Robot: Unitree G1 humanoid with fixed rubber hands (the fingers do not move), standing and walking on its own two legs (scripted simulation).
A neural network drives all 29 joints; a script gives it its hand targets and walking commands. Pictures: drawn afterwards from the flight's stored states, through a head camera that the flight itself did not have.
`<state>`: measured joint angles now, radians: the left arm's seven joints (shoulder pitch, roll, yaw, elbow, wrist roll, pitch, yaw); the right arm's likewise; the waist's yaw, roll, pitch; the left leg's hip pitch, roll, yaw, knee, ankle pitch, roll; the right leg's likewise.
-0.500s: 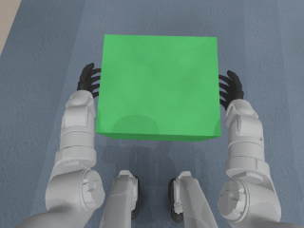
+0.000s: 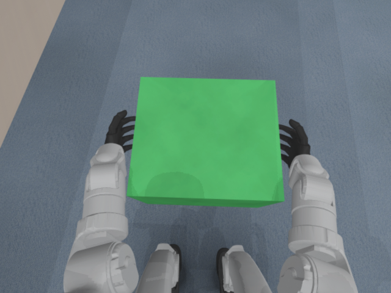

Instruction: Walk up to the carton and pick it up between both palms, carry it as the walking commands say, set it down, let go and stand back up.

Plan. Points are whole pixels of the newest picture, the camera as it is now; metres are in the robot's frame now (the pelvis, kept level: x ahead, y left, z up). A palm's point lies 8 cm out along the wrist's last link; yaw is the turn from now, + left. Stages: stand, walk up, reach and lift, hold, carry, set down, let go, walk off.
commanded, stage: reach and lift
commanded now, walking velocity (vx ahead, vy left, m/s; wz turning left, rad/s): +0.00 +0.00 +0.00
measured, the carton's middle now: (204, 148) +0.44 -0.01 -0.11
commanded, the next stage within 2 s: none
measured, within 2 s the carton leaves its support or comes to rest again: neither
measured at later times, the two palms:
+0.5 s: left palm (105, 144) +0.39 +0.18 +0.03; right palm (319, 156) +0.36 -0.20 +0.03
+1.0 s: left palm (88, 138) +0.37 +0.18 +0.10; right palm (347, 151) +0.35 -0.20 +0.10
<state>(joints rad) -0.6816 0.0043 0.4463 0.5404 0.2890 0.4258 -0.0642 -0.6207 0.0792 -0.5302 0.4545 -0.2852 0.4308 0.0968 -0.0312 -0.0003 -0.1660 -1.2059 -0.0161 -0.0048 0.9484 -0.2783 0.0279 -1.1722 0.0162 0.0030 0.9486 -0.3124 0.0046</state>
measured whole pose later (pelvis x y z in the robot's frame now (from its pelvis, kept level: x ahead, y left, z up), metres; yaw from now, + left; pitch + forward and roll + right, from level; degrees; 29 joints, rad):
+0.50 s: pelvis +0.03 +0.00 +0.06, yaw +1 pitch +20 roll -1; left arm -0.46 -0.05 0.40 0.43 0.31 0.43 -0.11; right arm -0.41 0.11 -0.46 0.36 -0.29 0.44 0.11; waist -0.04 0.00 -0.10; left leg -0.76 -0.02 -0.01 0.62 -0.20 0.03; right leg -0.73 0.01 0.01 0.62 -0.23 0.00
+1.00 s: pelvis +0.05 +0.00 +0.09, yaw +0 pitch +5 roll +0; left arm -0.31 -0.07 0.34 0.34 0.30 0.54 -0.10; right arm -0.27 0.12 -0.39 0.28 -0.29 0.55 0.08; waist -0.03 -0.02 -0.07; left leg -0.31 -0.02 -0.01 0.35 -0.14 0.02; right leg -0.28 0.01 0.02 0.36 -0.17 0.00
